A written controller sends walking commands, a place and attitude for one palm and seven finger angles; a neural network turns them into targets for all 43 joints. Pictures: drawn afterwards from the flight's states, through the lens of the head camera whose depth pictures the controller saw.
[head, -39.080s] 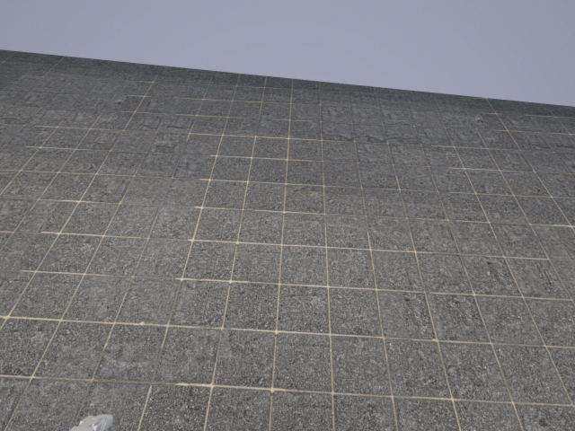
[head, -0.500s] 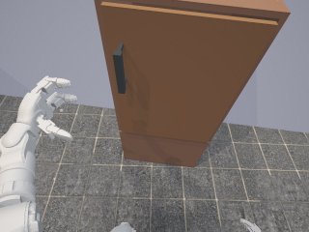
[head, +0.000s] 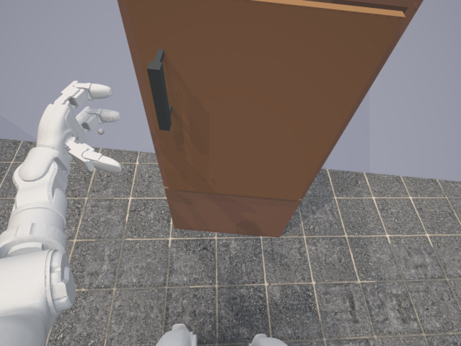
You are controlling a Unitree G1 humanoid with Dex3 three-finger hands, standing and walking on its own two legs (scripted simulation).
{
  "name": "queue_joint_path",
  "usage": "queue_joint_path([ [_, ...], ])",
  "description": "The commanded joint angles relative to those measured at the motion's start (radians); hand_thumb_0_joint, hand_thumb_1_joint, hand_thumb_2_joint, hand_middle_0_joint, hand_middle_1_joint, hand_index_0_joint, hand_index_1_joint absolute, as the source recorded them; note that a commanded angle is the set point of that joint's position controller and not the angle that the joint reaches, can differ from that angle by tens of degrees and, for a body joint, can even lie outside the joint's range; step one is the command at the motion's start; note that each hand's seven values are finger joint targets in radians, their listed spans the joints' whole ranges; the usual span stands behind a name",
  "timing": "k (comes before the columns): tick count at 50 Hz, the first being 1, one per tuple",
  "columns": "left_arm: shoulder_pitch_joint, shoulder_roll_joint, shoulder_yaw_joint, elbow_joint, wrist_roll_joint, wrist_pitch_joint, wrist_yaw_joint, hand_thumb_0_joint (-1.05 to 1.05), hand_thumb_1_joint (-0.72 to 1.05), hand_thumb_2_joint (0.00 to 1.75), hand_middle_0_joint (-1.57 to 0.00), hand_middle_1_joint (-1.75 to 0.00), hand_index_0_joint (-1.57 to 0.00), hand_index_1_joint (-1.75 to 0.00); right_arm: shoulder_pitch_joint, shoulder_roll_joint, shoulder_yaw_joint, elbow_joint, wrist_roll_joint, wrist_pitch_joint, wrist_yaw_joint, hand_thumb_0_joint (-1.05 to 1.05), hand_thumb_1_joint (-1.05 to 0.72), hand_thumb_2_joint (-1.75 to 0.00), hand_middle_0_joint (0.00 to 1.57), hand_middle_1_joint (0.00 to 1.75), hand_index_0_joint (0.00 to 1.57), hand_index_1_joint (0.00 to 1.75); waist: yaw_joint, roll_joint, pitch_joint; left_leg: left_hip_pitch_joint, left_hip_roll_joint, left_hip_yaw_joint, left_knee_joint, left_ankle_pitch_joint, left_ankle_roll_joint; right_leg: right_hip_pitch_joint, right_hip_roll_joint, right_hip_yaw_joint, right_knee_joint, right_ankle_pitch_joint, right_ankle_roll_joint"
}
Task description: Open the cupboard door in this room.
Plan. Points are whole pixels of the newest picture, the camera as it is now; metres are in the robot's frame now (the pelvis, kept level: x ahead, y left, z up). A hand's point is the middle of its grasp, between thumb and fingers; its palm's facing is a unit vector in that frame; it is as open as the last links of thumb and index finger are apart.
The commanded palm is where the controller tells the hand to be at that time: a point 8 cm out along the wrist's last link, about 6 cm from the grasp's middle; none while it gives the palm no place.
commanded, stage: move the hooked fingers beside the handle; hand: left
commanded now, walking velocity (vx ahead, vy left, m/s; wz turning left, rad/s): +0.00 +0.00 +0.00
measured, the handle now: (162, 92) +0.56 +0.12 +0.09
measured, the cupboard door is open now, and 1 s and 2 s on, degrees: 0 0 0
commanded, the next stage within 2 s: slide the fingers in behind the handle in 1.16 s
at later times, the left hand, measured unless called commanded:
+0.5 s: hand (120, 102) +0.52 +0.19 +0.10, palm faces -0.09 -1.00 +0.02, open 14.0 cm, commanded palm +0.50 +0.24 +0.09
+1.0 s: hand (121, 110) +0.51 +0.19 +0.09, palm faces -0.08 -1.00 +0.01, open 14.0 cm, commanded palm +0.50 +0.23 +0.09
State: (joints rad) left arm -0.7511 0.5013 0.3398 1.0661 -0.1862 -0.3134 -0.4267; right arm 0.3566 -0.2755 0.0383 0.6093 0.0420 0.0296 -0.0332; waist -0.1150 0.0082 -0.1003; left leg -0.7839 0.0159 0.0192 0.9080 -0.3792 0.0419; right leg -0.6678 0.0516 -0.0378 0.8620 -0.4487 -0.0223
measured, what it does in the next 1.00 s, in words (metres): stands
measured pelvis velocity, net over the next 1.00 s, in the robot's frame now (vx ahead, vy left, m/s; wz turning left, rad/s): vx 0.01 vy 0.01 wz -0.02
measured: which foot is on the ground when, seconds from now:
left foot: down 0.00-1.00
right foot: down 0.00-1.00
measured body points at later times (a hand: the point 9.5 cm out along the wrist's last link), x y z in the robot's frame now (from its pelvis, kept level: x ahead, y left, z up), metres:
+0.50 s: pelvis +0.00 +0.00 -0.01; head +0.12 +0.02 +0.42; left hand +0.52 +0.24 +0.10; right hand -0.04 -0.27 -0.11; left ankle +0.03 +0.09 -0.69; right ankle -0.02 -0.11 -0.69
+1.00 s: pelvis +0.01 +0.01 -0.01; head +0.11 +0.03 +0.43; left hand +0.51 +0.24 +0.09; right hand +0.03 -0.26 -0.11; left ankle +0.03 +0.09 -0.69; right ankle -0.02 -0.11 -0.69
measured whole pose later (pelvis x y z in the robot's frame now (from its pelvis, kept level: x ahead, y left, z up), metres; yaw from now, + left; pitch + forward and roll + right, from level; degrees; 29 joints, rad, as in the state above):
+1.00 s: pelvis +0.01 +0.01 -0.01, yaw -1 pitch +19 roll -4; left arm -0.92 0.52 0.35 1.19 -0.12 -0.33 -0.33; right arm 0.38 -0.27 0.04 0.60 0.02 0.08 0.00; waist -0.16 0.02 -0.12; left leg -0.89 0.03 0.01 0.97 -0.41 0.05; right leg -0.76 0.06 -0.04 0.90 -0.47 -0.02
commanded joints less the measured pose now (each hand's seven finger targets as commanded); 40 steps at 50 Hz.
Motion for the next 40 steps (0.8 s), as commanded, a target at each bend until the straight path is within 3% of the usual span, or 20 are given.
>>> queue_joint_path([
  [1,-0.529,0.288,0.049,-0.180,-0.012,-0.087,0.017,0.00,-0.50,0.30,-0.30,-1.20,-0.30,-1.20,0.114,-0.187,-0.067,-0.063,-0.003,-0.027,-0.014,0.00,-0.90,-0.90,0.20,0.30,0.20,0.30,-0.023,0.096,-0.382,0.382,0.005,-0.082,-0.063,0.280,0.001,-0.030,0.006,0.035,-0.097,0.289,-0.005],
  [2,-0.531,0.294,0.055,-0.179,-0.005,-0.093,0.018,0.00,-0.50,0.30,-0.30,-1.20,-0.30,-1.20,0.118,-0.187,-0.068,-0.062,-0.005,-0.027,-0.011,0.00,-0.90,-0.90,0.20,0.30,0.20,0.30,-0.018,0.131,-0.415,0.407,0.007,-0.083,-0.060,0.298,-0.003,-0.037,0.007,0.034,-0.090,0.298,-0.005],
  [4,-0.543,0.274,0.037,-0.138,0.000,-0.090,0.019,0.00,-0.50,0.30,-0.30,-1.20,-0.30,-1.20,0.128,-0.186,-0.068,-0.053,-0.005,-0.023,-0.008,0.00,-0.90,-0.90,0.20,0.30,0.20,0.30,-0.032,0.119,-0.395,0.397,0.009,-0.086,-0.053,0.291,-0.003,-0.062,0.010,0.032,-0.092,0.287,-0.003],
  [7,-0.572,0.317,0.060,-0.075,0.011,-0.074,0.024,0.00,-0.50,0.30,-0.30,-1.20,-0.30,-1.20,0.151,-0.197,-0.066,-0.046,-0.006,-0.016,-0.008,0.00,-0.90,-0.90,0.20,0.30,0.20,0.30,-0.046,0.074,-0.385,0.333,0.008,-0.078,-0.044,0.265,0.005,-0.052,0.012,0.039,-0.090,0.286,0.003],
  [10,-0.625,0.335,0.057,-0.073,0.031,-0.071,0.033,0.00,-0.50,0.30,-0.30,-1.20,-0.30,-1.20,0.170,-0.197,-0.067,-0.040,-0.011,-0.012,-0.007,0.00,-0.90,-0.90,0.20,0.30,0.20,0.30,-0.055,0.124,-0.390,0.330,0.010,-0.080,-0.033,0.266,0.003,-0.078,0.011,0.039,-0.083,0.277,0.001],
  [13,-0.659,0.323,0.052,-0.066,0.032,-0.076,0.041,0.00,-0.50,0.30,-0.30,-1.20,-0.30,-1.20,0.187,-0.196,-0.067,-0.038,-0.017,-0.009,-0.003,0.00,-0.90,-0.90,0.20,0.30,0.20,0.30,-0.064,0.122,-0.424,0.341,0.012,-0.083,-0.021,0.287,0.004,-0.087,0.018,0.037,-0.077,0.286,0.003],
  [15,-0.696,0.364,0.070,-0.030,0.044,-0.066,0.048,0.00,-0.50,0.30,-0.30,-1.20,-0.30,-1.20,0.206,-0.203,-0.065,-0.028,-0.018,-0.006,-0.003,0.00,-0.90,-0.90,0.20,0.30,0.20,0.30,-0.078,0.105,-0.400,0.300,0.013,-0.084,-0.016,0.262,0.007,-0.092,0.019,0.039,-0.079,0.270,0.005],
  [18,-0.759,0.379,0.067,-0.034,0.064,-0.066,0.059,0.00,-0.50,0.30,-0.30,-1.20,-0.30,-1.20,0.228,-0.204,-0.064,-0.023,-0.025,-0.005,-0.002,0.00,-0.90,-0.90,0.20,0.30,0.20,0.30,-0.088,0.149,-0.443,0.326,0.016,-0.090,-0.004,0.292,0.004,-0.113,0.021,0.037,-0.068,0.281,0.003],
  [21,-0.648,0.394,0.111,-0.039,0.057,-0.067,0.056,0.00,-0.50,0.30,-0.30,-1.20,-0.30,-1.20,0.247,-0.204,-0.067,-0.038,-0.031,0.001,0.007,0.00,-0.90,-0.90,0.20,0.30,0.20,0.30,-0.048,0.158,-0.510,0.364,0.015,-0.088,-0.001,0.383,0.000,-0.070,0.028,0.027,-0.052,0.348,-0.005],
  [24,-0.627,0.387,0.098,-0.018,0.065,-0.047,0.048,0.00,-0.50,0.30,-0.30,-1.20,-0.30,-1.20,0.246,-0.203,-0.068,-0.046,-0.026,0.016,0.011,0.00,-0.90,-0.90,0.20,0.30,0.20,0.30,-0.057,0.131,-0.454,0.315,0.015,-0.073,-0.001,0.357,0.003,-0.068,0.029,0.031,-0.063,0.355,0.004],
  [27,-0.626,0.397,0.109,-0.049,0.064,-0.054,0.054,0.00,-0.50,0.30,-0.30,-1.20,-0.30,-1.20,0.248,-0.204,-0.070,-0.056,-0.026,0.025,0.010,0.00,-0.90,-0.90,0.20,0.30,0.20,0.30,-0.054,0.129,-0.461,0.327,0.016,-0.075,-0.007,0.356,0.003,-0.071,0.031,0.028,-0.062,0.349,0.002],
  [28,-0.643,0.368,0.091,-0.073,0.057,-0.058,0.055,0.00,-0.50,0.30,-0.30,-1.20,-0.30,-1.20,0.245,-0.200,-0.070,-0.055,-0.027,0.025,0.012,0.00,-0.90,-0.90,0.20,0.30,0.20,0.30,-0.063,0.137,-0.464,0.339,0.015,-0.074,-0.004,0.359,0.006,-0.077,0.032,0.029,-0.068,0.352,0.004],
  [32,-0.647,0.347,0.097,-0.167,0.044,-0.095,0.061,0.00,-0.50,0.30,-0.30,-1.20,-0.30,-1.20,0.243,-0.195,-0.081,-0.047,-0.029,0.026,0.017,0.00,-0.90,-0.90,0.20,0.30,0.20,0.30,-0.045,0.212,-0.541,0.466,0.023,-0.090,-0.002,0.454,-0.008,-0.097,0.037,0.018,-0.057,0.379,-0.006],
  [35,-0.591,0.284,0.058,-0.126,0.039,-0.075,0.060,0.00,-0.50,0.30,-0.30,-1.20,-0.30,-1.20,0.234,-0.188,-0.081,-0.040,-0.025,0.031,0.021,0.00,-0.90,-0.90,0.20,0.30,0.20,0.30,-0.051,0.172,-0.484,0.448,0.022,-0.088,-0.006,0.450,-0.006,-0.100,0.038,0.012,-0.067,0.383,-0.004],
  [40,-0.589,0.253,0.035,-0.110,0.043,-0.058,0.079,0.00,-0.50,0.30,-0.30,-1.20,-0.30,-1.20,0.222,-0.189,-0.081,-0.046,-0.024,0.037,0.023,0.00,-0.90,-0.90,0.20,0.30,0.20,0.30,-0.058,0.146,-0.424,0.426,0.021,-0.093,-0.014,0.422,-0.006,-0.123,0.033,0.007,-0.069,0.358,-0.003],
])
